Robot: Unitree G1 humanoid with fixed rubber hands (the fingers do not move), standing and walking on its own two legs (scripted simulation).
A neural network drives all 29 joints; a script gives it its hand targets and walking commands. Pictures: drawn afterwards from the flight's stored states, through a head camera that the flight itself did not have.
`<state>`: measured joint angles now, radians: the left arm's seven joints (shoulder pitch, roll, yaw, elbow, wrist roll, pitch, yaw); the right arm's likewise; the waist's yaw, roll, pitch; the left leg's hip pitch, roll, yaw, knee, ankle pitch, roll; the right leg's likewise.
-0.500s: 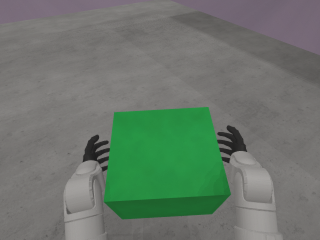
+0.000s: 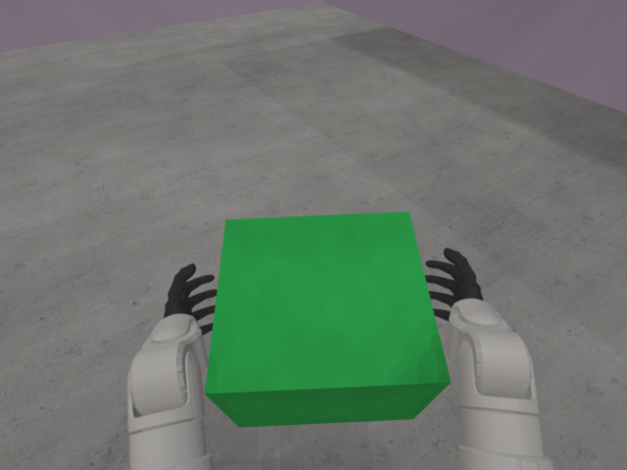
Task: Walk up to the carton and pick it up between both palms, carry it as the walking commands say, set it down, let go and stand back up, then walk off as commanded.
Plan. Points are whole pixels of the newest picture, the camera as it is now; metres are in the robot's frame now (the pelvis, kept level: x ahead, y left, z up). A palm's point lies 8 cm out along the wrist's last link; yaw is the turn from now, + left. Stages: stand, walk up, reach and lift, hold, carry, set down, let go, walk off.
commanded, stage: carry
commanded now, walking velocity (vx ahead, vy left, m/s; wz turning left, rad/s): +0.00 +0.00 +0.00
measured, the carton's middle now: (322, 322) +0.33 +0.01 -0.01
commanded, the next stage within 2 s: none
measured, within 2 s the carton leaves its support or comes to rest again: neither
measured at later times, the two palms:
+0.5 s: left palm (185, 322) +0.28 +0.18 +0.07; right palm (458, 306) +0.29 -0.16 +0.09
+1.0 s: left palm (184, 319) +0.28 +0.19 +0.07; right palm (455, 302) +0.29 -0.15 +0.09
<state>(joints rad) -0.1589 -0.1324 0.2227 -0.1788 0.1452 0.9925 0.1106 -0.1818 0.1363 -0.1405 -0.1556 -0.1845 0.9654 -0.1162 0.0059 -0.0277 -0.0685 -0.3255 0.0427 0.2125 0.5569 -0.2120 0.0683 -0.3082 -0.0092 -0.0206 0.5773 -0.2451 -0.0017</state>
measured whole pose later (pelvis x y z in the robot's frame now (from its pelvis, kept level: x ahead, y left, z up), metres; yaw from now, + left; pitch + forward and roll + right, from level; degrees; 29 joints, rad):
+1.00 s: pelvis +0.01 +0.00 +0.00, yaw +0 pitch -1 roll +0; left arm -0.17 -0.13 0.25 -0.08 0.15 0.86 0.09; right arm -0.21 0.14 -0.17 -0.04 -0.18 0.83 -0.10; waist 0.01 -0.03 -0.07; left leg -0.33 0.04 0.21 0.55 -0.22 0.07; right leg -0.31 -0.01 -0.02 0.57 -0.25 0.00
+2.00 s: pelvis +0.01 +0.01 +0.00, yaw +0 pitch +0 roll -1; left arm -0.17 -0.13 0.16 -0.42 0.14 1.19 0.15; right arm -0.18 0.14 -0.15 -0.39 -0.17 1.16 -0.11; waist 0.01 -0.03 -0.08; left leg -0.34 0.04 0.21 0.58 -0.25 0.04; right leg -0.31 -0.01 -0.02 0.56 -0.25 0.01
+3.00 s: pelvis -0.04 +0.09 -0.01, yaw +0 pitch +3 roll +0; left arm -0.18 -0.14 0.16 -0.47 0.14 1.23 0.15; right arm -0.19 0.14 -0.13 -0.45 -0.17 1.21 -0.14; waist -0.02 -0.04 -0.06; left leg -0.32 0.01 0.13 0.61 -0.35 0.02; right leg -0.39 -0.15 -0.01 0.59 -0.25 0.09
